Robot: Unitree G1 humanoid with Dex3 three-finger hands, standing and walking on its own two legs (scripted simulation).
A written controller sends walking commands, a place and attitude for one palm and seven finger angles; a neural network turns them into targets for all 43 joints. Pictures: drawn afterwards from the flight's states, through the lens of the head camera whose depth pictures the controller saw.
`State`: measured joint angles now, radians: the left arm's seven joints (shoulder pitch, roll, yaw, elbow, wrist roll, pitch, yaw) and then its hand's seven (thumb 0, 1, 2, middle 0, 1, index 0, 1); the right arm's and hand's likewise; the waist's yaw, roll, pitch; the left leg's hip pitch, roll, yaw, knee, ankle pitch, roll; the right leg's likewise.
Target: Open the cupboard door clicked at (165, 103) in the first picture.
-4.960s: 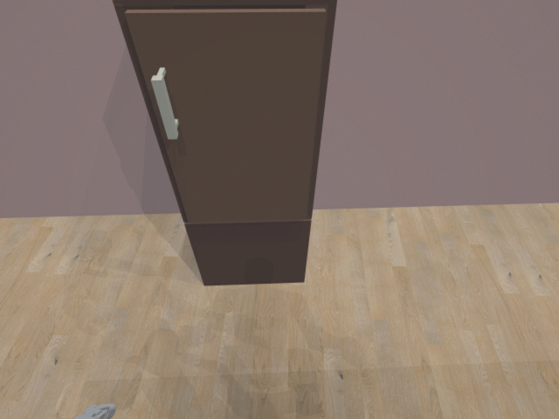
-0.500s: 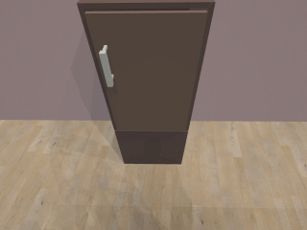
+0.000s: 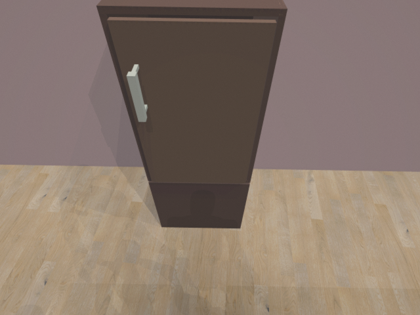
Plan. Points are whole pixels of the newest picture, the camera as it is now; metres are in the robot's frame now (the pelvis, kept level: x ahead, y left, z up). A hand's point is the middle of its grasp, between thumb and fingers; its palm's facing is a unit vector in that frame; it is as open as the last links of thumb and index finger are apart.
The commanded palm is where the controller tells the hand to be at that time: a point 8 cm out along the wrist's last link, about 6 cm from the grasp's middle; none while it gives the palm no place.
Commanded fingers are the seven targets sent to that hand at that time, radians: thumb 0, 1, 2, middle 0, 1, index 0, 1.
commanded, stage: shuffle to correct the standing spot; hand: left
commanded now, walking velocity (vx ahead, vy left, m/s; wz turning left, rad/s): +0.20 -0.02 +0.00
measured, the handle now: (139, 93) +0.60 +0.23 +0.09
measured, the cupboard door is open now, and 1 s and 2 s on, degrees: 0 0 0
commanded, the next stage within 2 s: come to a stop and stand still in 0.12 s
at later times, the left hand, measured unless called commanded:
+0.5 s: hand out of the picture +0.14 +0.18 -0.17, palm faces +0.04 -0.97 -0.25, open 7.3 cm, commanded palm none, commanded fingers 0.00 0.90 0.90 -0.20 -0.30 -0.20 -0.30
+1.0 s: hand out of the picture +0.08 +0.20 -0.18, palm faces +0.12 -0.97 -0.20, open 7.3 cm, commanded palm none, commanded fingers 0.00 0.90 0.90 -0.20 -0.30 -0.20 -0.30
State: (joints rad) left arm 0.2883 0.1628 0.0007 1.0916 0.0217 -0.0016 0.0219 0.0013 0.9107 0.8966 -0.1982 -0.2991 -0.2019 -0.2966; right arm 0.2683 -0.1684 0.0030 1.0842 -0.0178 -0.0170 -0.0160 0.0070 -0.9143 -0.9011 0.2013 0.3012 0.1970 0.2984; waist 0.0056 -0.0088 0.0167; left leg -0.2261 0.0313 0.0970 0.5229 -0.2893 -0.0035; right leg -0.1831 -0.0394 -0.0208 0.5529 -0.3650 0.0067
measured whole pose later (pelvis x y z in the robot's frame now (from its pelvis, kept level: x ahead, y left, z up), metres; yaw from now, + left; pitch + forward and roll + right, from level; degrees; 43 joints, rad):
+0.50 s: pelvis +0.09 -0.01 -0.01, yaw +1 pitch +1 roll +1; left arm 0.19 0.18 0.04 1.01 0.02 -0.02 0.02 0.00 0.91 0.90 -0.20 -0.30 -0.20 -0.30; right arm 0.33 -0.12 0.00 1.10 -0.01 -0.02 -0.04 0.00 -0.91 -0.90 0.20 0.30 0.20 0.30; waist 0.00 0.01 0.11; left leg -0.12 0.05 0.09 0.57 -0.43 -0.03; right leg -0.40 -0.05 -0.09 0.67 -0.23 -0.03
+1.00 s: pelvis +0.05 +0.01 +0.00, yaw +3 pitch -1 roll +0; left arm 0.24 0.22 0.06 0.98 0.02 0.07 0.03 0.00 0.91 0.90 -0.20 -0.30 -0.20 -0.30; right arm 0.23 -0.14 -0.02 0.96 -0.03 0.01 -0.03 0.00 -0.92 -0.90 0.20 0.30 0.20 0.30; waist 0.02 -0.07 0.02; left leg -0.25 0.00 0.06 0.54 -0.28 0.03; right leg -0.45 -0.03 -0.03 0.83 -0.40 -0.01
